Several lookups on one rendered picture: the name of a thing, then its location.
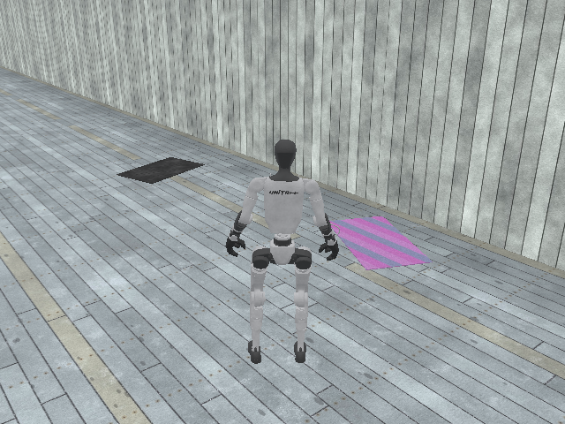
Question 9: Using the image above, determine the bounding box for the right robot upper arm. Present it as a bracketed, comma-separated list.
[303, 178, 328, 227]

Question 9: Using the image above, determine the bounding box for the left robot upper arm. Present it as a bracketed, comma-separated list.
[238, 177, 266, 224]

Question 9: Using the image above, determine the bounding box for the left robot forearm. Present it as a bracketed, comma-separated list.
[229, 210, 247, 241]

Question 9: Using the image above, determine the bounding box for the robot right foot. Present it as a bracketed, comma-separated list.
[294, 341, 306, 363]

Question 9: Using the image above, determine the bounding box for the robot left shin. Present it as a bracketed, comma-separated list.
[250, 291, 263, 352]

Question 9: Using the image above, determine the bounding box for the robot left hand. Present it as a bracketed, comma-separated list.
[226, 237, 245, 257]

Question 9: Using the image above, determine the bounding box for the right robot forearm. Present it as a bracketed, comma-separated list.
[319, 213, 336, 246]

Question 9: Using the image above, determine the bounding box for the robot right hand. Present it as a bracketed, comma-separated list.
[319, 241, 339, 261]

